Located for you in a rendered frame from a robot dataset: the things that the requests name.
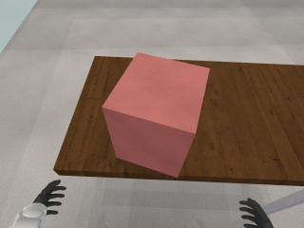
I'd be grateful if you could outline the table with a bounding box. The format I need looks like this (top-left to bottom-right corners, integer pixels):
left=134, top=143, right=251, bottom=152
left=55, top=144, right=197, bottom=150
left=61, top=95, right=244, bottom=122
left=53, top=56, right=304, bottom=215

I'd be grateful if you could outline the carton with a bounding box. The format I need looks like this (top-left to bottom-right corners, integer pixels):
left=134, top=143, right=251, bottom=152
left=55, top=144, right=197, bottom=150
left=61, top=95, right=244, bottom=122
left=102, top=52, right=210, bottom=178

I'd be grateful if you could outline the right robot hand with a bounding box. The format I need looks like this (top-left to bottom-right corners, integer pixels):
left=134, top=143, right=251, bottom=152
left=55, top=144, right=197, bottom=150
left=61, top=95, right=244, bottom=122
left=239, top=198, right=274, bottom=228

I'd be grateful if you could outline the robot left forearm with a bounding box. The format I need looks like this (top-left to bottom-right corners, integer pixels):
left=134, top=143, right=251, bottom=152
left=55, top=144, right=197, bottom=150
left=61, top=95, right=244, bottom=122
left=9, top=202, right=48, bottom=228

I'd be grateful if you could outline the left robot hand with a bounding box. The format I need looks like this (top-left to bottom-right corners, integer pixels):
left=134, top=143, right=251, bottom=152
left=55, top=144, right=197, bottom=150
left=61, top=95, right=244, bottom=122
left=33, top=180, right=67, bottom=215

